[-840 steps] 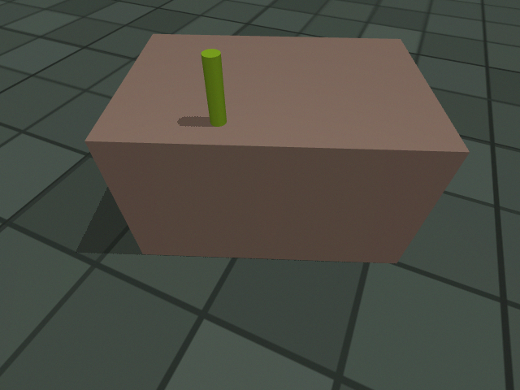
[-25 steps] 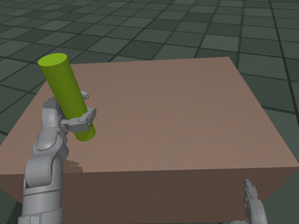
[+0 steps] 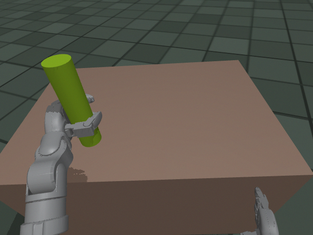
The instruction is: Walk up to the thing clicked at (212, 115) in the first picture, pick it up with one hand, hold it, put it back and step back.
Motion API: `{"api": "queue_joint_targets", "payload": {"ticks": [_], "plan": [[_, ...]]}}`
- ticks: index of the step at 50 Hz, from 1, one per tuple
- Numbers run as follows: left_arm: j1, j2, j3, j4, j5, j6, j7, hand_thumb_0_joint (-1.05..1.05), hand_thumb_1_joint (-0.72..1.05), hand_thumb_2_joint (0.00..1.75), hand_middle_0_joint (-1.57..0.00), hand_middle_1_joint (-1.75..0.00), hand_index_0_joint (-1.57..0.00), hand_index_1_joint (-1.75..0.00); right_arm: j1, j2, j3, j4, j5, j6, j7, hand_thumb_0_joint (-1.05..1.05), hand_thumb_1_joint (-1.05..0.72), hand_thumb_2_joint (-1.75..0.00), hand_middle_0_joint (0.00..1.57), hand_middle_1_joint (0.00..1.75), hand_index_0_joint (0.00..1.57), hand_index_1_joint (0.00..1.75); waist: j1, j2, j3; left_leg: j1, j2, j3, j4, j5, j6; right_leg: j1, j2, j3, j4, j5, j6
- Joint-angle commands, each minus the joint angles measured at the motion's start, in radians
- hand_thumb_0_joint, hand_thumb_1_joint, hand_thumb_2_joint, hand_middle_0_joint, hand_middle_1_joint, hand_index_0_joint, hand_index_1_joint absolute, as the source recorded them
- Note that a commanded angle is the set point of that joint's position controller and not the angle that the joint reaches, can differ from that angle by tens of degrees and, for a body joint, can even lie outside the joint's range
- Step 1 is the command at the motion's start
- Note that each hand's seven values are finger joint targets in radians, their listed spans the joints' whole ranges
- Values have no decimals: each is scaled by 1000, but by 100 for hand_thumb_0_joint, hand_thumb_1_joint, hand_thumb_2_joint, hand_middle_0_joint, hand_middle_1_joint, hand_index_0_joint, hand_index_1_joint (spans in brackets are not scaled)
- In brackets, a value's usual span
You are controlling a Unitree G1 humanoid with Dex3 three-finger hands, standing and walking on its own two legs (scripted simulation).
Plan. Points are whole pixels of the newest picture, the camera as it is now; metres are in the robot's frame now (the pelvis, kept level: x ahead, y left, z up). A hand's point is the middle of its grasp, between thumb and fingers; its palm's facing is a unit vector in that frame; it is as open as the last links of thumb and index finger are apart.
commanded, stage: hold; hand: left
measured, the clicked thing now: (77, 106) +0.34 +0.19 +0.21
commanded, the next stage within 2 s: crouch in 1.18 s
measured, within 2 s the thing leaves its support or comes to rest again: neither
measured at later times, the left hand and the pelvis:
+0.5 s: hand (83, 119) +0.33 +0.18 +0.18, palm faces +0.24 -0.97 +0.00, open 7.2 cm; pelvis +0.00 +0.00 +0.00, yaw +0 degrees
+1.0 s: hand (84, 119) +0.33 +0.18 +0.17, palm faces +0.24 -0.97 +0.00, open 7.2 cm; pelvis +0.00 +0.00 +0.00, yaw +0 degrees
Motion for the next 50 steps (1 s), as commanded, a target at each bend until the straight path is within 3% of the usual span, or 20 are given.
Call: {"api": "queue_joint_targets", "payload": {"ticks": [1,4,9,11,14,15,17,19,21,26,27,30,32,33,35,41,43,46,48,50], "plan": [[-484,211,102,-415,-17,-152,11,0,50,133,-133,-145,-136,-144,-149,-109,-34,-196,3,-62,-5,0,55,-5,5,5,5,5,21,-23,-256,154,-20,-3,-58,187,11,-6,40,-48,-83,193,-22],[-465,188,79,-425,-11,-151,17,0,47,134,-131,-144,-134,-144,-151,-106,-34,-178,1,-54,-11,0,55,-5,5,5,5,5,10,15,-276,172,-21,2,-56,185,10,-16,36,-38,-78,199,-24],[-479,218,101,-413,-11,-160,15,0,49,134,-132,-145,-135,-144,-162,-108,-33,-158,-1,-50,-21,0,56,-5,5,5,5,5,8,-10,-243,156,-23,2,-58,173,12,-28,36,-40,-84,191,-21],[-477,189,74,-384,-11,-161,8,0,52,135,-133,-145,-136,-144,-145,-114,-36,-161,-5,-49,-22,0,55,-5,5,5,5,5,-8,-23,-248,157,-25,4,-60,161,16,-21,34,-38,-91,189,-17],[-483,218,94,-415,-18,-166,3,0,53,136,-133,-146,-136,-145,-123,-100,-26,-144,2,-51,-20,0,56,-5,5,5,5,5,2,12,-251,170,-25,1,-63,157,13,-31,34,-43,-88,180,-22],[-447,191,81,-362,-17,-163,0,0,53,136,-133,-146,-136,-145,-133,-117,-37,-157,1,-51,-20,0,56,-5,5,5,5,5,-8,-7,-260,184,-23,0,-60,178,12,-32,36,-45,-84,200,-21],[-505,212,79,-452,-17,-175,-1,0,52,135,-134,-146,-137,-145,-126,-98,-21,-150,1,-53,-16,0,56,-5,5,5,5,5,0,15,-249,176,-22,-1,-64,174,11,-37,38,-47,-83,195,-24],[-448,172,59,-358,-21,-164,-8,0,52,137,-134,-147,-137,-146,-132,-105,-30,-157,0,-57,-19,0,56,-5,5,5,5,5,-11,-19,-238,174,-20,-4,-64,180,14,-30,38,-49,-87,204,-20],[-507,193,69,-415,-20,-170,-4,0,49,135,-133,-146,-136,-145,-143,-120,-42,-159,-2,-63,-20,0,56,-5,5,5,5,5,-15,7,-259,192,-19,-3,-64,170,11,-38,39,-48,-83,195,-22],[-492,188,67,-363,-16,-165,-1,0,50,136,-133,-145,-136,-145,-140,-123,-39,-159,0,-59,-15,0,56,-5,5,5,5,5,-5,-6,-229,171,-11,-13,-80,148,6,-39,47,-57,-86,169,-27],[-517,196,67,-409,-19,-169,-1,0,50,135,-133,-145,-136,-144,-147,-102,-23,-153,2,-59,-15,0,56,-5,5,5,5,5,1,29,-261,188,-17,-10,-75,165,6,-31,41,-53,-86,186,-29],[-469,177,72,-329,-20,-158,2,0,48,134,-131,-144,-134,-143,-139,-115,-37,-170,1,-57,-16,0,56,-5,5,5,5,5,-4,-15,-256,185,-15,-7,-65,208,8,-19,43,-50,-82,220,-24],[-525,223,98,-418,-18,-166,11,0,48,135,-131,-145,-134,-144,-127,-116,-41,-159,1,-55,-14,0,56,-5,5,5,5,5,8,17,-272,194,-15,-6,-61,225,5,-18,42,-52,-75,231,-28],[-483,209,97,-345,-16,-157,11,0,49,134,-131,-145,-135,-143,-129,-121,-43,-180,1,-54,-14,0,56,-5,5,5,5,5,-1,-18,-253,181,-15,-3,-63,216,8,-14,43,-52,-82,226,-24],[-518,212,90,-380,-12,-160,13,0,48,135,-131,-144,-134,-144,-136,-109,-36,-166,2,-49,-14,0,56,-5,5,5,5,5,3,4,-273,189,-18,-3,-62,226,9,-7,38,-46,-82,240,-24],[-512,217,94,-377,-12,-158,12,0,49,135,-131,-145,-135,-144,-138,-109,-36,-170,4,-43,-7,0,56,-5,5,5,5,5,4,-5,-233,160,-21,3,-76,152,12,-24,39,-47,-94,175,-25],[-444,184,85,-283,-19,-149,5,0,50,136,-133,-147,-136,-146,-132,-115,-39,-166,6,-35,-6,0,56,-5,5,5,5,5,-1,-19,-236,165,-20,-1,-75,163,13,-16,38,-50,-94,187,-23],[-486,211,88,-385,-16,-167,2,0,48,135,-131,-145,-134,-144,-131,-103,-27,-164,6,-34,-2,0,56,-5,5,5,5,5,7,-6,-246,170,-21,0,-71,179,12,-25,38,-49,-92,196,-26],[-473,173,55,-381,-19,-171,-2,0,49,135,-132,-146,-135,-145,-142,-112,-36,-175,2,-42,-4,0,56,-5,5,5,5,5,-5,-28,-237,164,-22,2,-74,142,16,-24,37,-47,-101,167,-22],[-471,207,87,-412,-19,-177,2,0,46,133,-131,-144,-134,-143,-156,-118,-39,-170,4,-45,-6,0,56,-5,5,5,5,5,11,6,-255,169,-23,3,-72,146,12,-23,36,-45,-94,166,-26]]}}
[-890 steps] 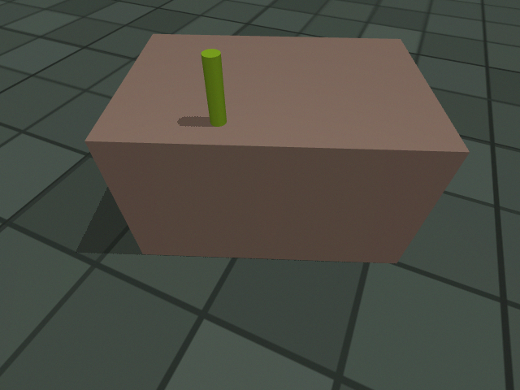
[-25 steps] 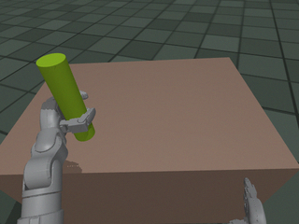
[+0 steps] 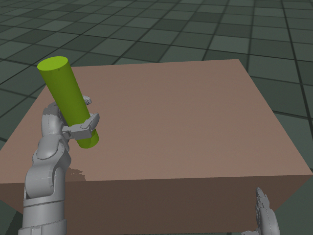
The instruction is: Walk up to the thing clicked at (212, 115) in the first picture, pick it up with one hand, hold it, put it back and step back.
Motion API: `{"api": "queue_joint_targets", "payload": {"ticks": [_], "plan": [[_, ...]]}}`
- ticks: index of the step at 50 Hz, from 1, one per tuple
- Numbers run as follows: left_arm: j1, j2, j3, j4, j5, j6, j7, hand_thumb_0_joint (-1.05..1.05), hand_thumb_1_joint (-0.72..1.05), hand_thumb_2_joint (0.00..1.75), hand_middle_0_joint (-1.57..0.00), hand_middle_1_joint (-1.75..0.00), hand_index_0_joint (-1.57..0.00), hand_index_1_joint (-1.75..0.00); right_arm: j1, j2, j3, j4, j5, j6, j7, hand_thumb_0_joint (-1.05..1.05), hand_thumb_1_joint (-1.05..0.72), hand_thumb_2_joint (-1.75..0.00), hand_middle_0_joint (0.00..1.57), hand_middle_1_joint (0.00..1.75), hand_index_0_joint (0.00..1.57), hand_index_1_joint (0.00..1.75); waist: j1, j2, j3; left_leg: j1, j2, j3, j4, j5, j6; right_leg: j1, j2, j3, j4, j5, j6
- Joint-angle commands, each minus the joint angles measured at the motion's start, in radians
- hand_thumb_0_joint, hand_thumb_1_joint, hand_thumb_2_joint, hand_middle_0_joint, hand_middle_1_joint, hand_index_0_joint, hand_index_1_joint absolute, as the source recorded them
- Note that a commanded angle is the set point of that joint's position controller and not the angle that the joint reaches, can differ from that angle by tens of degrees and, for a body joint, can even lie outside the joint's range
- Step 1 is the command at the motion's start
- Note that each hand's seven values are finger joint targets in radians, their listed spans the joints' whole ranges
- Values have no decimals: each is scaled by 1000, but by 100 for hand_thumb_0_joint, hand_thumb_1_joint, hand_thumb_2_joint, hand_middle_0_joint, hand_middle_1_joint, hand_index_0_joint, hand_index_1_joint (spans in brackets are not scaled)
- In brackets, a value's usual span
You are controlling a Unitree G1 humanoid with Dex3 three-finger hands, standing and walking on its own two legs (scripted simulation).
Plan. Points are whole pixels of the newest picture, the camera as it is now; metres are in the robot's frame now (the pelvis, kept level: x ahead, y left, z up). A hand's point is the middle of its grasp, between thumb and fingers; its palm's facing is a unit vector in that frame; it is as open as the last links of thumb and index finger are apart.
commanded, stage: hold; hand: left
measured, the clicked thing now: (74, 108) +0.33 +0.19 +0.21
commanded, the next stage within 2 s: crouch in 0.18 s
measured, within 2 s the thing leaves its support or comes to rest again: neither
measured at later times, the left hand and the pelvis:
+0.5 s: hand (82, 116) +0.35 +0.19 +0.17, palm faces +0.22 -0.97 +0.02, open 7.2 cm; pelvis +0.00 +0.00 +0.00, yaw +0 degrees
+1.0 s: hand (81, 128) +0.39 +0.23 +0.09, palm faces +0.27 -0.96 -0.01, open 7.2 cm; pelvis -0.01 +0.01 -0.01, yaw -1 degrees
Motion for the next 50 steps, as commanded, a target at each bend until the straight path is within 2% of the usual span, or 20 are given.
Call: {"api": "queue_joint_targets", "payload": {"ticks": [1,4,7,10,12,13,14,16,22,24,28,31,34,38,39,41,44,45,49,50], "plan": [[-490,181,58,-411,-19,-144,-3,0,46,133,-131,-143,-134,-143,-138,-108,-32,-177,2,-65,-8,0,56,-5,5,5,5,5,0,2,-287,182,-24,10,-56,160,16,-27,33,-37,-86,185,-20],[-528,205,70,-428,-13,-146,6,0,45,133,-130,-143,-133,-143,-127,-126,-46,-159,-1,-68,-13,0,56,-5,5,5,5,5,-11,23,-278,188,-15,2,-62,156,9,-47,41,-42,-79,180,-24],[-548,224,84,-462,-16,-153,5,0,46,133,-131,-144,-134,-143,-155,-109,-35,-143,0,-74,-18,0,56,-5,5,5,5,5,2,26,-275,182,-21,5,-59,162,12,-39,37,-37,-78,190,-23],[-506,200,83,-352,-20,-133,6,0,47,135,-132,-145,-134,-145,-137,-104,-27,-142,-3,-73,-20,0,56,-5,5,5,5,5,-8,-15,-258,166,-20,3,-61,151,16,-28,39,-41,-83,184,-18],[-532,226,99,-361,-24,-131,6,0,47,136,-131,-145,-134,-145,-158,-112,-32,-131,1,-73,-23,0,56,-5,5,5,5,5,-2,23,-254,169,-24,9,-63,145,14,-48,35,-36,-84,177,-21],[-541,206,71,-333,-20,-123,0,0,48,135,-130,-144,-133,-143,-150,-124,-44,-135,1,-74,-25,0,56,-5,5,5,5,5,-21,5,-254,185,-20,5,-65,148,15,-54,38,-41,-82,182,-21],[-539,191,70,-298,-23,-119,0,0,53,143,-125,-146,-127,-146,-135,-111,-30,-140,1,-74,-19,0,57,-5,5,5,5,5,-15,-14,-225,159,-16,2,-73,124,14,-52,42,-46,-84,160,-21],[-571,230,94,-323,-28,-123,-6,0,43,134,-131,-145,-135,-144,-136,-115,-33,-137,6,-76,-17,0,57,-4,5,5,5,5,-6,-2,-235,162,-19,2,-74,119,14,-52,38,-47,-90,151,-23],[-524,187,74,-111,-21,-126,-26,0,43,132,-130,-144,-134,-142,-143,-128,-35,-149,8,-70,-3,0,57,-4,5,5,5,5,-11,-70,-225,144,-22,2,-71,135,21,-50,35,-39,-94,168,-19],[-616,261,109,-172,-13,-162,-21,0,43,133,-130,-144,-134,-142,-136,-135,-44,-146,11,-66,2,0,58,-4,5,5,5,5,-8,-47,-225,136,-23,3,-71,132,20,-57,34,-35,-94,164,-21],[-594,255,111,-30,2,-242,-23,0,46,135,-128,-144,-132,-142,-151,-133,-43,-127,9,-66,16,0,58,-4,5,5,5,5,-3,-43,-213,106,-19,-1,-72,99,18,-72,37,-32,-85,134,-24],[-662,332,147,-33,11,-337,-18,0,48,135,-126,-143,-131,-141,-129,-125,-36,-132,11,-64,25,0,58,-4,5,5,5,5,-11,17,-296,140,-19,1,-54,122,14,-73,33,-24,-74,158,-25],[-641,299,123,47,9,-426,-26,0,46,134,-126,-142,-131,-140,-154,-127,-34,-135,7,-72,30,0,58,-4,5,5,5,5,-20,27,-313,130,-12,-2,-37,129,10,-87,37,-21,-58,167,-26],[-732,368,121,2,20,-523,-28,0,45,133,-125,-141,-129,-139,-164,-142,-33,-131,-1,-68,23,0,57,-4,5,5,5,5,-39,86,-375,162,-7,-2,-12,167,4,-113,38,-17,-37,203,-30],[-713,370,125,49,18,-534,-30,0,43,131,-125,-140,-129,-138,-184,-158,-41,-140,-3,-66,17,0,57,-5,5,5,5,5,-49,65,-379,155,-7,-2,-8,154,7,-109,37,-14,-38,197,-28],[-702,349,119,104,10,-565,-39,0,41,130,-124,-138,-128,-137,-191,-122,-17,-111,-5,-58,16,0,57,-5,5,5,5,5,-39,59,-379,124,-7,-2,0,157,9,-105,37,-13,-30,204,-26],[-715,375,117,174,7,-601,-45,0,40,129,-124,-137,-127,-135,-158,-176,-50,-76,-8,-40,8,0,57,-5,5,5,5,5,-64,92,-377,140,-1,-4,4,151,4,-151,42,-17,-20,198,-31],[-772,397,121,126,10,-618,-45,0,40,129,-125,-137,-129,-136,-155,-150,-35,-87,-7,-35,10,0,57,-4,5,5,5,5,-63,114,-401,152,1,-5,6,155,2,-154,42,-19,-18,199,-32],[-707,394,138,316,-2,-650,-58,0,37,128,-125,-138,-129,-136,-130,-168,-53,-62,-3,-4,12,0,57,-4,5,5,5,5,-57,64,-364,104,2,-7,16,169,7,-162,44,-21,-10,209,-29],[-742,378,117,307,-5,-668,-65,0,40,129,-126,-138,-130,-136,-136,-162,-46,-81,-4,0,15,0,58,-4,5,5,5,5,-64,68,-367,113,4,-8,15,164,5,-169,45,-23,-8,202,-28]]}}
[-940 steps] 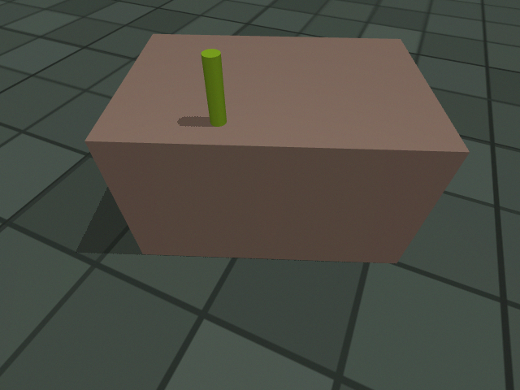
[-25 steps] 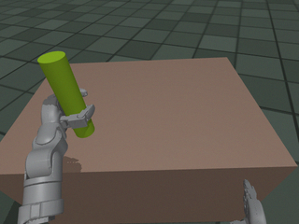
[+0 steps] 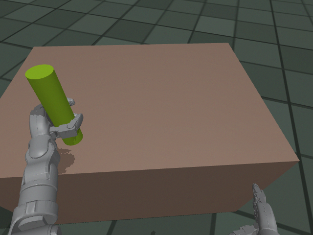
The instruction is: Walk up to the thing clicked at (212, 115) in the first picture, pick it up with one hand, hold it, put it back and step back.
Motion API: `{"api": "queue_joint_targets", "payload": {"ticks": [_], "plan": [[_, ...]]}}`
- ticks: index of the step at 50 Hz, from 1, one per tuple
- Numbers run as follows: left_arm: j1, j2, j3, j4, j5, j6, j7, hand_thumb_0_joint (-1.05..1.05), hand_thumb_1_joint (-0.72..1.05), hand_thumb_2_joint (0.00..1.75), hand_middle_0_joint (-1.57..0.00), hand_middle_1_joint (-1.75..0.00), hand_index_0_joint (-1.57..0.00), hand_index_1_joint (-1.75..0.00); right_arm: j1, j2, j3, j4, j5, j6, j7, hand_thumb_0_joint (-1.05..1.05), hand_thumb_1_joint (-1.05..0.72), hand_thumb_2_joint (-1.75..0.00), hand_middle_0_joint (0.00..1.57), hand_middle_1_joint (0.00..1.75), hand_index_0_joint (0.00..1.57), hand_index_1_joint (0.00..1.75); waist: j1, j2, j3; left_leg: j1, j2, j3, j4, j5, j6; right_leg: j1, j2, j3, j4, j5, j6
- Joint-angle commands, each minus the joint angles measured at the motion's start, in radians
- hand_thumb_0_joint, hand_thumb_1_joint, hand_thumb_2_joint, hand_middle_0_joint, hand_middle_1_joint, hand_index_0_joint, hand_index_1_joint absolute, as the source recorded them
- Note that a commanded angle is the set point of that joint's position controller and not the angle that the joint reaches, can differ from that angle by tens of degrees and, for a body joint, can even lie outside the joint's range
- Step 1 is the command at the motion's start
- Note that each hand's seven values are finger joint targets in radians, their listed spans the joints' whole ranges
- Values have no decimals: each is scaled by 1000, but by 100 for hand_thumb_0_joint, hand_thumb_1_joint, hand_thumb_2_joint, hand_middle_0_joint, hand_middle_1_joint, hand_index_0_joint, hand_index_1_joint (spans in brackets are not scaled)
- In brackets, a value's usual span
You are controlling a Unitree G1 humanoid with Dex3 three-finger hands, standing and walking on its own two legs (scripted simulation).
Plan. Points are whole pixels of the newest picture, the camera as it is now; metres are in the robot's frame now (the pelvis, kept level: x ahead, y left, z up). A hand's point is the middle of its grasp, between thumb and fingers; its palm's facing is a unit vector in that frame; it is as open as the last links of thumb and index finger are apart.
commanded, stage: crouch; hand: left
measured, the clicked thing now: (59, 110) +0.39 +0.24 +0.13
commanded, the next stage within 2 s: lower in 0.52 s
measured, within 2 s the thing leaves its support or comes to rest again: rests again in 1.46 s
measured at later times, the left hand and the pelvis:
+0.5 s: hand (69, 121) +0.41 +0.24 +0.06, palm faces +0.29 -0.96 -0.01, open 7.2 cm; pelvis +0.01 +0.00 -0.01, yaw +0 degrees
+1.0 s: hand (74, 130) +0.42 +0.24 +0.00, palm faces +0.28 -0.96 -0.02, open 7.2 cm; pelvis +0.00 +0.00 -0.04, yaw -1 degrees
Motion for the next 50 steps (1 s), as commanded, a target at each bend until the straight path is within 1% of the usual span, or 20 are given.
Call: {"api": "queue_joint_targets", "payload": {"ticks": [1,3,5,7,9,13,17,19,20,21,25,26,27,29,31,33,36,38,44,50], "plan": [[-570,253,55,-250,-31,-187,-15,0,39,128,-127,-138,-131,-136,-71,-135,-36,-150,10,-27,0,0,58,-4,5,5,5,5,-7,96,-363,251,-7,-18,-60,188,-1,-28,35,-38,-54,199,-34],[-588,283,70,-230,-30,-207,-18,0,37,129,-128,-139,-132,-137,-76,-161,-58,-188,13,-11,2,0,58,-4,5,5,5,5,-10,80,-375,241,-4,-21,-57,190,0,-34,36,-38,-50,199,-34],[-601,309,86,-220,-23,-228,-16,0,39,130,-129,-140,-133,-138,-50,-131,-35,-179,13,5,9,0,58,-4,5,5,5,5,14,96,-375,218,-6,-21,-54,180,-3,-35,35,-39,-37,186,-37],[-617,322,94,-203,-27,-249,-19,0,38,130,-129,-140,-133,-139,-54,-174,-71,-226,13,14,9,0,58,-4,5,5,5,5,2,95,-399,220,-8,-20,-44,179,-3,-38,32,-34,-33,184,-36],[-596,291,69,-161,-25,-258,-25,0,39,130,-131,-141,-135,-140,-31,-144,-55,-206,15,23,13,0,57,-4,5,5,5,5,4,92,-402,225,-4,-23,-31,209,-3,-56,34,-36,-20,198,-37],[-599,306,78,-116,-25,-290,-31,0,38,132,-131,-142,-134,-141,-51,-142,-41,-256,12,38,24,0,57,-4,5,5,5,5,12,110,-437,215,0,-28,5,280,-7,-67,34,-34,8,228,-39],[-656,360,105,-178,-15,-325,-27,0,41,133,-132,-143,-135,-141,-19,-148,-48,-291,7,58,26,0,57,-4,5,5,5,5,2,127,-479,216,-2,-27,28,263,-6,-79,33,-31,27,219,-38],[-626,335,92,-118,-22,-330,-39,0,40,133,-132,-143,-135,-142,-13,-161,-58,-315,9,62,27,0,56,-5,5,5,5,5,-16,108,-475,193,-4,-25,46,263,0,-85,32,-26,34,230,-34],[-655,375,118,-184,-22,-341,-39,0,42,134,-132,-143,-135,-142,-16,-142,-42,-320,9,65,27,0,56,-5,5,5,5,5,1,119,-507,187,-9,-23,56,270,3,-68,27,-22,46,247,-32],[-651,386,119,-169,-18,-343,-39,0,40,133,-131,-143,-134,-142,-2,-148,-50,-316,8,69,27,0,56,-5,5,5,5,5,-8,130,-511,194,-9,-22,66,285,4,-78,28,-22,54,259,-32],[-652,352,92,-155,-17,-343,-47,0,40,134,-130,-142,-133,-142,23,-141,-42,-380,8,78,32,0,57,-5,5,5,5,5,-28,125,-496,180,-6,-24,87,296,5,-108,30,-23,70,266,-30],[-639,353,96,-126,-17,-343,-48,0,40,134,-131,-142,-134,-142,37,-123,-30,-358,7,82,36,0,57,-5,5,5,5,5,-15,141,-496,172,-5,-29,94,309,2,-121,29,-25,77,261,-33],[-631,354,93,-101,-18,-342,-51,0,40,134,-133,-144,-136,-143,27,-150,-52,-378,10,82,35,0,56,-5,5,5,5,5,-29,151,-479,168,-5,-26,93,290,-1,-139,29,-24,77,244,-34],[-663,346,79,-121,-15,-347,-57,0,40,135,-134,-145,-137,-144,57,-128,-31,-369,9,87,40,0,57,-5,5,5,5,5,-30,161,-455,157,-2,-29,90,252,-2,-169,32,-26,85,208,-37],[-666,385,110,-116,-15,-347,-53,0,41,136,-135,-146,-138,-146,64,-160,-60,-400,10,89,37,0,57,-5,5,5,5,5,-32,136,-462,140,-5,-27,92,215,3,-160,32,-26,89,194,-36],[-648,330,79,-64,-16,-349,-57,0,43,132,-134,-143,-136,-143,68,-117,-26,-394,9,91,48,0,57,-5,5,5,5,5,-30,148,-426,107,-2,-31,89,169,-3,-196,34,-31,96,148,-41],[-621,348,102,-1,-20,-357,-58,0,43,128,-131,-139,-133,-139,79,-158,-56,-408,9,98,47,0,57,-4,5,5,5,5,-35,103,-421,77,-3,-30,113,173,6,-209,33,-28,111,161,-37],[-629,351,99,15,-9,-370,-62,0,44,127,-130,-138,-132,-138,67,-137,-29,-443,4,98,55,0,57,-4,5,5,5,5,-35,106,-467,74,-2,-32,139,205,8,-213,32,-25,130,187,-36],[-657,375,124,27,-5,-427,-57,0,44,126,-131,-138,-133,-138,46,-173,-59,-525,-5,109,57,0,55,-5,5,5,5,5,-31,100,-503,20,-3,-37,162,117,4,-241,36,-25,168,113,-42],[-685,411,142,-38,7,-474,-48,0,44,124,-127,-134,-129,-133,111,-159,-42,-562,-17,122,71,0,55,-5,5,5,5,5,-30,183,-588,63,11,-57,211,238,-11,-292,41,-35,221,151,-50]]}}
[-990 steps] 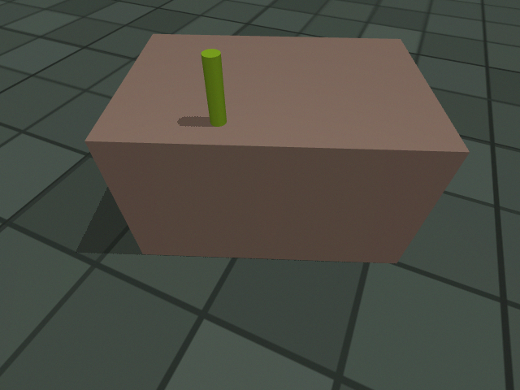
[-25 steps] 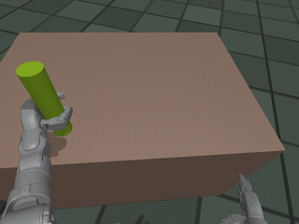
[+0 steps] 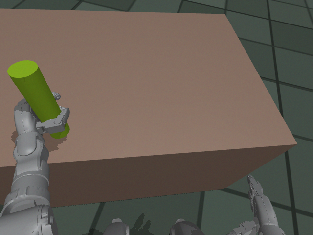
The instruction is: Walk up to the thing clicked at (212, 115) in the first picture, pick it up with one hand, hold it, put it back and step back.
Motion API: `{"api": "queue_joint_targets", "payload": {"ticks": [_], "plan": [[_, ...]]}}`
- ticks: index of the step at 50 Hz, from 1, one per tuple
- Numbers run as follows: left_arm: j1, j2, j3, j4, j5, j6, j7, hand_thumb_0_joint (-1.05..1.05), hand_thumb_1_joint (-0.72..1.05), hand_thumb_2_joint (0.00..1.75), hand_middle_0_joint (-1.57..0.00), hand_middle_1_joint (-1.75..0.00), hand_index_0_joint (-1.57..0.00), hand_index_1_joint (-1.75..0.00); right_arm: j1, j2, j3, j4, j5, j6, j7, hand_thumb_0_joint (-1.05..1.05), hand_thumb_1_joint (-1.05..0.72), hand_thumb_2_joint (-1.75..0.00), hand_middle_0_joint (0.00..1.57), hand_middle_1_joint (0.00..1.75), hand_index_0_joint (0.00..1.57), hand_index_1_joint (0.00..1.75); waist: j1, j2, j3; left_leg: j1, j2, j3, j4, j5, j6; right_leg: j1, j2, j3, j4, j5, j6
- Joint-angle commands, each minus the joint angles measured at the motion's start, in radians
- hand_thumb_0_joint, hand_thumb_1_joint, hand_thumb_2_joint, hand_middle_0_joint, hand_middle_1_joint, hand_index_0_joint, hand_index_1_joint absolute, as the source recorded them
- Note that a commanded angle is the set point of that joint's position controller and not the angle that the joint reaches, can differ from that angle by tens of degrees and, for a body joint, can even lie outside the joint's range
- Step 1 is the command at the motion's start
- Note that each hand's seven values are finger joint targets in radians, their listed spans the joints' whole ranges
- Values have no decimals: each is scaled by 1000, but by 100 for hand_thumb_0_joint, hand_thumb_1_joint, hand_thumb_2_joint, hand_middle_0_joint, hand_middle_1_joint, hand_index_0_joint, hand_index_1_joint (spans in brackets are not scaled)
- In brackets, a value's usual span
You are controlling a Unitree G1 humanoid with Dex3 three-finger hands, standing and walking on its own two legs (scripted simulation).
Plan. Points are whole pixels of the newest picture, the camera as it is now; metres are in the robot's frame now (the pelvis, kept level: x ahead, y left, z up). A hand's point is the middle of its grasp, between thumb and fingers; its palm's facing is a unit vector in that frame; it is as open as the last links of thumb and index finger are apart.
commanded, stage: lower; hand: left
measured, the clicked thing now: (45, 105) +0.42 +0.26 +0.07
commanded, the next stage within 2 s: loosen in 0.26 s
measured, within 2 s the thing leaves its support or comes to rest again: rests again in 0.46 s
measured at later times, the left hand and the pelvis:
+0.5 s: hand (56, 118) +0.42 +0.25 +0.01, palm faces +0.30 -0.95 -0.01, open 7.2 cm; pelvis +0.00 +0.00 -0.02, yaw +0 degrees
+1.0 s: hand (52, 110) +0.43 +0.25 +0.03, palm faces +0.30 -0.95 +0.01, open 13.4 cm; pelvis +0.00 -0.01 -0.02, yaw +0 degrees
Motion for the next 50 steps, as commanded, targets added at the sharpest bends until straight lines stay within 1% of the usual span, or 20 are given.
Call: {"api": "queue_joint_targets", "payload": {"ticks": [1,4,8,9,11,13,16,17,19,22,24,28,31,35,38,41,44,46,49,50], "plan": [[-551,329,67,-399,-21,-173,5,0,46,124,-128,-134,-129,-134,-3,-141,-61,-178,0,-46,-1,0,55,-5,5,5,5,5,17,230,-523,395,-6,-41,-70,338,-15,39,29,-34,-49,253,-53],[-524,316,66,-365,-18,-176,4,0,46,127,-129,-136,-131,-136,16,-153,-76,-185,-4,-38,-1,0,55,-5,5,5,5,5,2,223,-507,350,-12,-32,-62,270,-7,27,27,-26,-45,233,-51],[-526,324,78,-360,-15,-185,10,0,46,126,-129,-136,-130,-135,3,-165,-84,-225,-6,-27,4,0,56,-5,5,5,5,5,6,241,-509,360,-2,-48,-52,288,-16,-20,32,-39,-25,209,-56],[-491,285,49,-310,-16,-182,3,0,46,127,-130,-137,-132,-137,9,-165,-84,-239,-6,-25,5,0,56,-5,5,5,5,5,-8,223,-502,352,0,-48,-42,296,-14,-21,34,-39,-21,221,-54],[-509,316,65,-329,-11,-189,-5,0,46,128,-131,-138,-133,-138,28,-179,-90,-249,-7,-18,8,0,56,-5,5,5,5,5,-7,227,-528,357,2,-51,-32,330,-15,-26,34,-39,-8,239,-55],[-505,293,55,-325,-16,-195,-15,0,46,128,-132,-139,-134,-138,38,-143,-55,-249,-9,-9,14,0,56,-5,5,5,5,5,-1,239,-528,351,2,-52,-20,348,-14,-36,34,-40,0,243,-54],[-489,308,74,-295,-24,-204,-24,0,46,130,-134,-141,-136,-141,51,-174,-86,-272,-8,-3,14,0,56,-4,5,5,5,5,-16,206,-520,313,-2,-48,-12,305,-9,-26,35,-38,9,236,-53],[-475,300,69,-259,-18,-199,-26,0,47,131,-133,-141,-136,-141,42,-166,-71,-299,-8,0,16,0,56,-5,5,5,5,5,-12,183,-510,291,-5,-46,-11,284,-4,-27,35,-35,5,231,-50],[-523,354,105,-330,-23,-218,-20,0,46,123,-136,-138,-141,-135,51,-179,-91,-306,-8,5,12,0,57,-4,5,5,5,5,-14,205,-538,290,-11,-37,-1,263,0,-13,30,-27,9,234,-48],[-489,320,92,-333,-31,-216,-23,0,24,99,-121,-119,-128,-114,58,-182,-96,-327,-6,12,12,0,55,-3,5,5,5,5,-11,217,-551,310,-11,-40,5,290,-4,-24,32,-29,20,242,-49],[-513,351,100,-374,-24,-219,-20,0,13,83,-113,-108,-119,-103,77,-171,-79,-323,-6,17,12,0,55,-4,5,5,5,5,-8,219,-548,291,-12,-37,8,276,-1,-17,32,-25,21,246,-48],[-509,332,85,-391,-21,-216,-20,0,-13,60,-103,-92,-108,-87,60,-161,-73,-335,-8,26,14,0,54,-4,5,5,5,5,-2,263,-575,325,-6,-47,16,337,-9,-45,31,-30,38,254,-52],[-465,304,78,-302,-11,-198,-20,0,-19,51,-81,-72,-85,-69,66,-160,-72,-334,-6,38,16,0,55,-4,5,5,5,5,-2,221,-501,266,-8,-47,3,280,-10,-48,33,-35,34,219,-54],[-346,220,52,-121,-8,-149,-37,0,-28,41,-67,-57,-70,-54,91,-179,-84,-335,-3,50,19,0,57,-4,5,5,5,5,-24,136,-408,201,-4,-41,-10,216,-3,-85,36,-36,17,184,-52],[-362,266,81,-154,-8,-142,-43,0,-27,37,-59,-50,-62,-47,105,-171,-79,-350,1,61,23,0,58,-3,5,5,5,5,1,132,-404,178,-10,-36,-23,169,-4,-71,35,-37,13,153,-54],[-376,241,75,-174,-23,-144,-58,0,-30,32,-52,-43,-55,-40,101,-166,-82,-390,4,56,27,0,58,-4,5,5,5,5,-12,92,-425,175,-10,-30,-5,212,4,-47,37,-32,21,210,-47],[-386,284,101,-190,-22,-149,-57,0,-32,27,-43,-35,-46,-32,105,-172,-86,-381,4,58,27,0,58,-4,5,5,5,5,1,124,-443,174,-13,-28,3,218,3,-50,34,-25,29,206,-49],[-387,267,90,-183,-22,-151,-58,0,-36,22,-39,-29,-41,-28,111,-163,-79,-396,4,57,24,0,57,-4,5,5,5,5,-14,95,-451,180,-12,-25,10,205,9,-51,34,-20,24,206,-43],[-407,289,95,-211,-23,-156,-58,0,-41,23,-26,-27,-30,-24,101,-155,-58,-405,4,57,24,0,58,-4,5,5,5,5,-2,126,-475,182,-15,-23,16,218,8,-34,30,-15,29,216,-44],[-413,318,108,-212,-18,-158,-58,0,-44,20,-22,-24,-26,-22,87,-175,-79,-437,7,57,19,0,57,-4,5,5,5,5,-8,119,-483,186,-15,-22,15,210,8,-25,30,-13,26,211,-43]]}}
